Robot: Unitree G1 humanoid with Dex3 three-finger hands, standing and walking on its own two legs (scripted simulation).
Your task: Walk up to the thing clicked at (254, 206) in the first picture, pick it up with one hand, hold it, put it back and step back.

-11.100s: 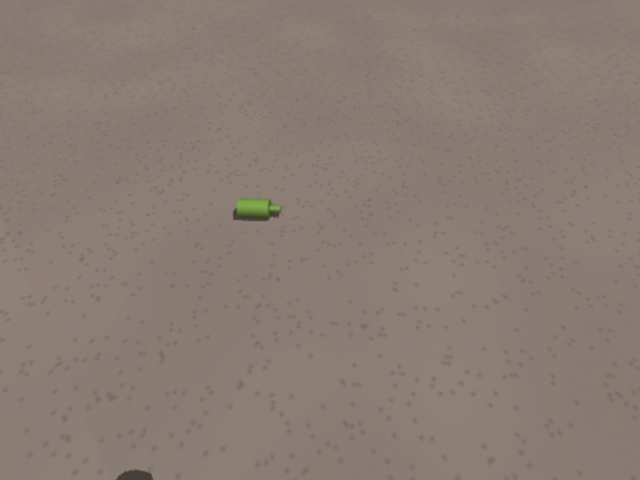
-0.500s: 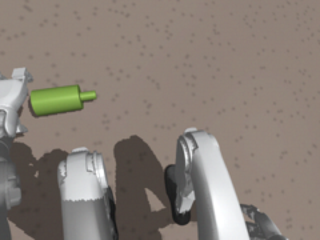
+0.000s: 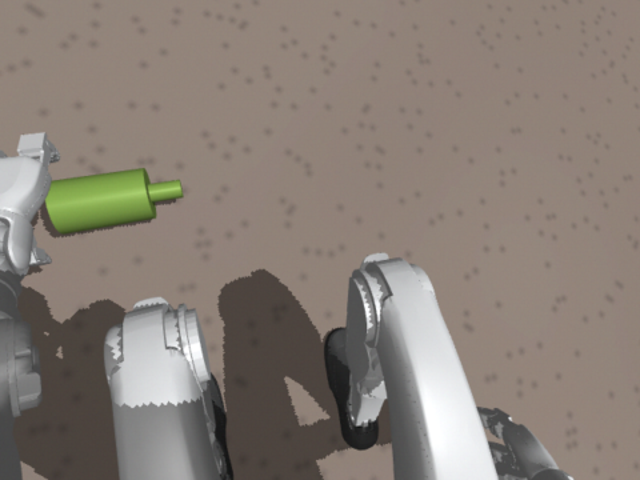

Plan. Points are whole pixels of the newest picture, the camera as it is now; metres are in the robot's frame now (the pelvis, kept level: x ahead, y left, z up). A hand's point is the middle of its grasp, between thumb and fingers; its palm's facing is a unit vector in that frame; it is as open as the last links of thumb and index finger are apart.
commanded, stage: approach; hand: left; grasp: from above
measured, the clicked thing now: (121, 197) +0.50 +0.23 -0.30
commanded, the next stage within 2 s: close in in 0.76 s
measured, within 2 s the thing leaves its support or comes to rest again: neither
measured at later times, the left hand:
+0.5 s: hand (96, 148) +0.53 +0.22 -0.17, palm faces -0.37 +0.00 -0.93, open 14.1 cm
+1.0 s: hand (51, 192) +0.47 +0.28 -0.17, palm faces -0.40 -0.02 -0.92, open 13.9 cm
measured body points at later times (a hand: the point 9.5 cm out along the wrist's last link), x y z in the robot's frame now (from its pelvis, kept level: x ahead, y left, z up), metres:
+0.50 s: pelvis +0.00 +0.00 -0.01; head +0.26 +0.04 +0.36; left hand +0.54 +0.22 -0.12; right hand +0.00 -0.28 -0.11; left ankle +0.07 +0.12 -0.31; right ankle +0.10 -0.13 -0.31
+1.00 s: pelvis +0.00 +0.00 +0.00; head +0.23 +0.08 +0.37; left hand +0.49 +0.27 -0.12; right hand +0.08 -0.29 -0.10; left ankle +0.07 +0.12 -0.31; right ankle +0.10 -0.13 -0.31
